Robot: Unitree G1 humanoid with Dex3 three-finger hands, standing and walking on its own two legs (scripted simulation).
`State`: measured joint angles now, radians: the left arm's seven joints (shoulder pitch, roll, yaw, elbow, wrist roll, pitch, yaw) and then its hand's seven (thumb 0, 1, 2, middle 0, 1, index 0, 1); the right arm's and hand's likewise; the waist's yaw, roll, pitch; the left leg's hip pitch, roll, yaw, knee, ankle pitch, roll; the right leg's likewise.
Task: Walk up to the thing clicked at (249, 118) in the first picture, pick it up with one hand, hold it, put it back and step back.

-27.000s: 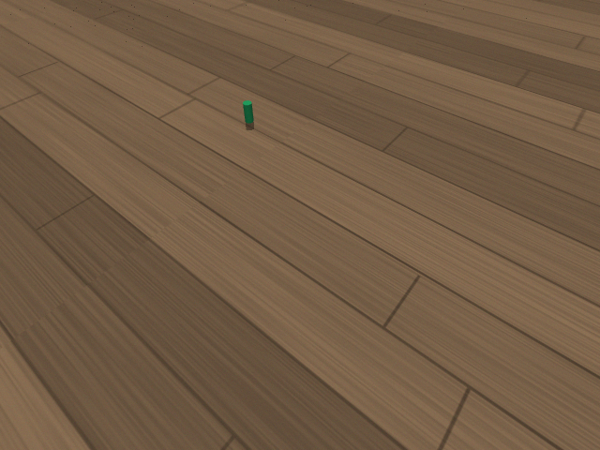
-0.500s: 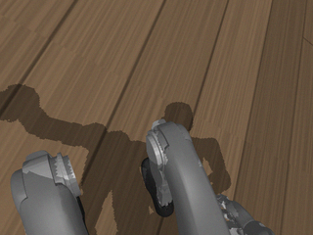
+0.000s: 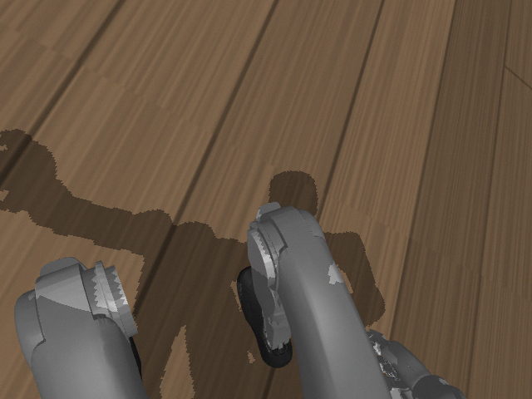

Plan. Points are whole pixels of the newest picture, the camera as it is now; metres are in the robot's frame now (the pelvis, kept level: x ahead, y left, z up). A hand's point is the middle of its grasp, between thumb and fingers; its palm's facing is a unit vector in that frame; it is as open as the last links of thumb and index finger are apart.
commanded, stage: open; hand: left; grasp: from above
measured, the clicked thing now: out of the picture +0.45 +0.33 -0.25
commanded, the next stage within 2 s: withdraw in 0.26 s
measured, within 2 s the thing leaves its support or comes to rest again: neither
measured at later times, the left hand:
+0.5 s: hand out of the picture +0.44 +0.34 -0.20, palm faces -0.39 -0.14 -0.91, open 12.8 cm
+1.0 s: hand out of the picture +0.41 +0.37 -0.03, palm faces -0.53 -0.16 -0.83, open 13.7 cm
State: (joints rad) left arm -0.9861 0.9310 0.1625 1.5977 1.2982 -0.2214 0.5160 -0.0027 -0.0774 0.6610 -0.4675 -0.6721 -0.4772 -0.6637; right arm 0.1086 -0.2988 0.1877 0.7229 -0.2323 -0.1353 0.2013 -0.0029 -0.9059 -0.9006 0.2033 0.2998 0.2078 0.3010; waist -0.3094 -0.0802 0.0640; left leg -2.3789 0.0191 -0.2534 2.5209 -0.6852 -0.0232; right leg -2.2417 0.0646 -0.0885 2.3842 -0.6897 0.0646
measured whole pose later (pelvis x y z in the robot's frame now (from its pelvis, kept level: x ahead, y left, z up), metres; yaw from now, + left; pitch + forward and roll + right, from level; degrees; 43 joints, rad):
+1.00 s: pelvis -0.01 +0.00 +0.08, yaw +6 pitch +34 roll -8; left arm -0.90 0.79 0.01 1.17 1.07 -0.17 -0.01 0.00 -0.44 0.92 -0.18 -0.90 -0.18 -0.91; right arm 0.14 -0.31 0.06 0.64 -0.07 0.01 0.12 0.00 -0.92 -0.91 0.20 0.30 0.21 0.30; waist -0.16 0.03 -0.08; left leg -2.17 0.04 -0.14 2.22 -0.65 0.00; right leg -2.07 0.02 -0.03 2.14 -0.67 0.06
